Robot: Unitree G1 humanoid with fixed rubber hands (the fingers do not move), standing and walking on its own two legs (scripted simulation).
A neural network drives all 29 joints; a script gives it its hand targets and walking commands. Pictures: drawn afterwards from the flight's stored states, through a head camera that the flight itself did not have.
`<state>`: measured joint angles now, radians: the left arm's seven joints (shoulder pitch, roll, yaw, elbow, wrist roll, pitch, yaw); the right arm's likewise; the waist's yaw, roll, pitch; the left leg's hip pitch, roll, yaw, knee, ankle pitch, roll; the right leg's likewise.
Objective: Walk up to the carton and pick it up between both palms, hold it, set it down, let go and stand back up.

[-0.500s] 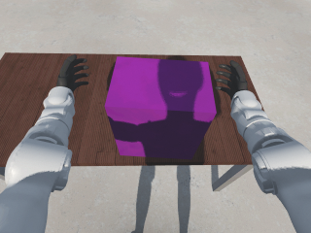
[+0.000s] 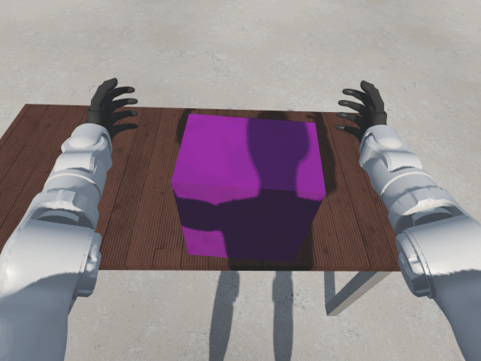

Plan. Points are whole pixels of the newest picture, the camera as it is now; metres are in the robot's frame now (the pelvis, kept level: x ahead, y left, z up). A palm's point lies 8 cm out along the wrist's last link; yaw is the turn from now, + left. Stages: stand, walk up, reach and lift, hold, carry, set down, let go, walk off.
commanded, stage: set down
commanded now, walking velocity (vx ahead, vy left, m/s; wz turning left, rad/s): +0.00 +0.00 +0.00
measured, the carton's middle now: (245, 194) +0.45 +0.00 -0.03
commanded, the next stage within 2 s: none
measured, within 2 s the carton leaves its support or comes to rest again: neither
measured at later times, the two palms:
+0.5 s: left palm (99, 187) +0.39 +0.25 +0.07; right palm (356, 191) +0.39 -0.18 +0.07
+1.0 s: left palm (95, 243) +0.32 +0.26 +0.01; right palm (357, 243) +0.32 -0.19 +0.01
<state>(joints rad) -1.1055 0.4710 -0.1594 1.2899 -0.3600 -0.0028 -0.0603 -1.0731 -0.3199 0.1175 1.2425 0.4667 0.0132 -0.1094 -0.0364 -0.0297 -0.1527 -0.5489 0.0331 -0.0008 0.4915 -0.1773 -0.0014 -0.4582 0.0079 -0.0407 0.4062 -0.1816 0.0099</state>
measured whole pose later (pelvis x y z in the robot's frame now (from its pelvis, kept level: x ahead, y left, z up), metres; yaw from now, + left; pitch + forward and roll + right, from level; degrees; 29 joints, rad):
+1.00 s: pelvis +0.00 +0.00 +0.00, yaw +1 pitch +4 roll -1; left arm -0.39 0.37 -0.01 0.96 -0.27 -0.28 -0.11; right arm -0.34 -0.15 0.04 0.89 0.27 -0.27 -0.12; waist 0.00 -0.03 -0.04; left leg -0.35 0.01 0.00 0.49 -0.20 0.00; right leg -0.28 -0.01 -0.04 0.44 -0.23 0.01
